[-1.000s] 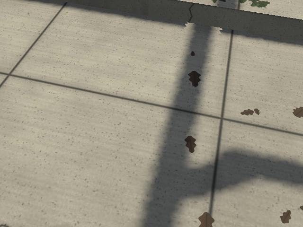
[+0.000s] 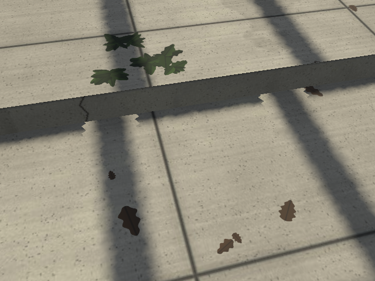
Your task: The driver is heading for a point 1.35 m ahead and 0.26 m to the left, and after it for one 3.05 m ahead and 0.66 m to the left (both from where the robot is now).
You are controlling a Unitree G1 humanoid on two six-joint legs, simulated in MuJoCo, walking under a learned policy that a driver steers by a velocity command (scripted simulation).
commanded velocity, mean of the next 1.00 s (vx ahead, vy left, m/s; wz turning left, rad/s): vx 0.50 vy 0.00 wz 0.34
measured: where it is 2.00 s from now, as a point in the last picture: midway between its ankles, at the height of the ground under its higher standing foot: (139, 161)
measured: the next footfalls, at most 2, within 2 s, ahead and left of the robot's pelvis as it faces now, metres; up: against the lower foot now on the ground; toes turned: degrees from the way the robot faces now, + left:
right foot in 0.30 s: +0.30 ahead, -0.13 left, +0.00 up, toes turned +11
left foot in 0.78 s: +0.50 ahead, +0.21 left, +0.00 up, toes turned +27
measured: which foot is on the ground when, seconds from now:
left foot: down 0.00-0.30, up 0.32-0.76, down 0.78-1.00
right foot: up 0.00-0.28, down 0.30-0.80, up 0.82-1.00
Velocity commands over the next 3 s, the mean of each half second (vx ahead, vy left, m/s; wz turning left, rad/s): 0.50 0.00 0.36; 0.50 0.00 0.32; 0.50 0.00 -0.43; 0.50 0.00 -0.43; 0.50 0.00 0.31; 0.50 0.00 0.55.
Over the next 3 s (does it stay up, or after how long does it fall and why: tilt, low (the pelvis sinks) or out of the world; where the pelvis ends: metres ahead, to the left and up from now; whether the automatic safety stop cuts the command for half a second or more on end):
stays up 1.48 0.28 0.17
